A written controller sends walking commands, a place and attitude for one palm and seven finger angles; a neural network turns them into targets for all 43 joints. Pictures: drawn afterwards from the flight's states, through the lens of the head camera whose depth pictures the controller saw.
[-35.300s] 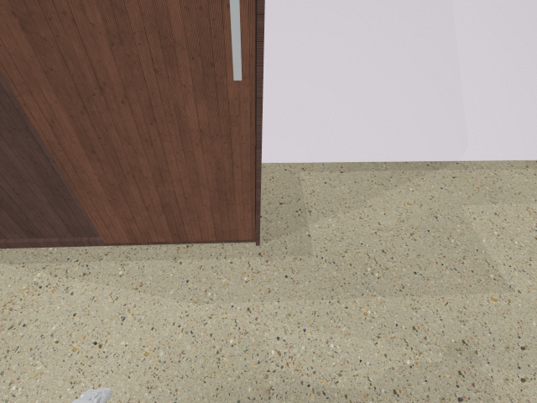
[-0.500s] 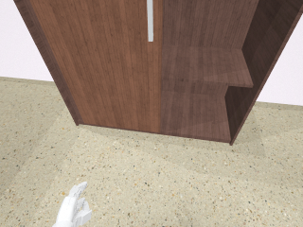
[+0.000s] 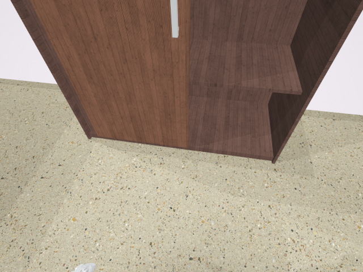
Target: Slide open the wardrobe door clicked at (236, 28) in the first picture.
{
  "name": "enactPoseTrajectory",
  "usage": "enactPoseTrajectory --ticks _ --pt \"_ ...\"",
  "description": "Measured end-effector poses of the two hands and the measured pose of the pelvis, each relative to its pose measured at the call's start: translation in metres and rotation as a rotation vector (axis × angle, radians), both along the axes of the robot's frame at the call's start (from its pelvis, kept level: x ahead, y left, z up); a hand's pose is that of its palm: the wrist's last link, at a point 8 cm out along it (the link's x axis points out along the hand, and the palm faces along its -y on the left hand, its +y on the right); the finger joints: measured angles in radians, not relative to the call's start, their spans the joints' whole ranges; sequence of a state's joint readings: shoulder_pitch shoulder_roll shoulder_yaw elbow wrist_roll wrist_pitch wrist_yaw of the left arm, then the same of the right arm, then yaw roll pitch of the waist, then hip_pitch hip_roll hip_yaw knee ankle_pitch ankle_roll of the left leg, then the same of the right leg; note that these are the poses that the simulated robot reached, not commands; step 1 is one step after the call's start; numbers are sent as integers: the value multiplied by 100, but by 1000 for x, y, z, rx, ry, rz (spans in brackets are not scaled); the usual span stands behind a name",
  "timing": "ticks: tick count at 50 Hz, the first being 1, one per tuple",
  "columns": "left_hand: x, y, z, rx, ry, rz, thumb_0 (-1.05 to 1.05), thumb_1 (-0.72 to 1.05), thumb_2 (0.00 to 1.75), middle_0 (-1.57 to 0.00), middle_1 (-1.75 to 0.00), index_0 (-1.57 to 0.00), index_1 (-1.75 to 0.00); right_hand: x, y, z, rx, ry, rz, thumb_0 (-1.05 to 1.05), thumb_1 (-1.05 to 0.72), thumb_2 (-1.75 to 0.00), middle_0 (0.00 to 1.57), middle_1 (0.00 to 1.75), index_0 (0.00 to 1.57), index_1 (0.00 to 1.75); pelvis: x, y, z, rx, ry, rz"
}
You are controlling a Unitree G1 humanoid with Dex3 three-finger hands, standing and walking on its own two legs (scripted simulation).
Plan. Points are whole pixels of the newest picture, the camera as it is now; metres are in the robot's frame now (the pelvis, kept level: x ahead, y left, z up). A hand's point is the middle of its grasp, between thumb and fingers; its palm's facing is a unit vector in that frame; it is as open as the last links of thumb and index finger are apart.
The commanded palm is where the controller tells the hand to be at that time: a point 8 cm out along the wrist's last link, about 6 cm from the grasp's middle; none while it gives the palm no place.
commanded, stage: let the arm hang, fingers relaxed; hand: right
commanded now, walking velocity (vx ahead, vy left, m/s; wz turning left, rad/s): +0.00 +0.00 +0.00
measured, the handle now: (175, 6) +0.92 +0.09 +0.17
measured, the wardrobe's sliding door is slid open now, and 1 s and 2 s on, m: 0.55 0.55 0.55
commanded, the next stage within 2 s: look to check the result in 0.78 s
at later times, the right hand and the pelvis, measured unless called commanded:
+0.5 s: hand out of the picture -0.01 -0.21 -0.17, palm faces -0.04 +0.97 -0.22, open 7.3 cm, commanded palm none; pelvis -0.01 -0.02 +0.01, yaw +1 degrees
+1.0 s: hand out of the picture +0.00 -0.22 -0.17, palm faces -0.05 +0.98 -0.20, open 7.3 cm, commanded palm none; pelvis +0.00 -0.03 +0.01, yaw +2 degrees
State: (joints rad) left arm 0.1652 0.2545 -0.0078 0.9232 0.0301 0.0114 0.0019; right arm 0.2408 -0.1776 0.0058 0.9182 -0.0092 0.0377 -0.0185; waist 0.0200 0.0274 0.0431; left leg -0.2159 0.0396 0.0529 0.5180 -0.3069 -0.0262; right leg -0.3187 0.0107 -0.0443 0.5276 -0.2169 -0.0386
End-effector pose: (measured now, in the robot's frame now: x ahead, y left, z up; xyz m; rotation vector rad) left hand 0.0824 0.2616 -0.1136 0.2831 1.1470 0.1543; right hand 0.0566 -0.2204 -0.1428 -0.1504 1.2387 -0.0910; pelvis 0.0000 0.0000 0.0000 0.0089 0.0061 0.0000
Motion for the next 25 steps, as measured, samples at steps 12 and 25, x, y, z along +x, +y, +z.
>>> enactPoseTrajectory --ticks 12,25 --pt "-76 -33 -18 -67 225 82 1 91 90 -20 -30 -20 -30 -87 -37 7 -61 246 -37 0 -94 -90 20 30 21 30 -5 -11 8 12 -19 5" --pt "-97 -62 -27 -126 243 121 1 91 90 -20 -30 -20 -30 -65 -40 8 -64 178 -11 0 -91 -90 20 30 20 30 -9 -23 8 2 -28 21"
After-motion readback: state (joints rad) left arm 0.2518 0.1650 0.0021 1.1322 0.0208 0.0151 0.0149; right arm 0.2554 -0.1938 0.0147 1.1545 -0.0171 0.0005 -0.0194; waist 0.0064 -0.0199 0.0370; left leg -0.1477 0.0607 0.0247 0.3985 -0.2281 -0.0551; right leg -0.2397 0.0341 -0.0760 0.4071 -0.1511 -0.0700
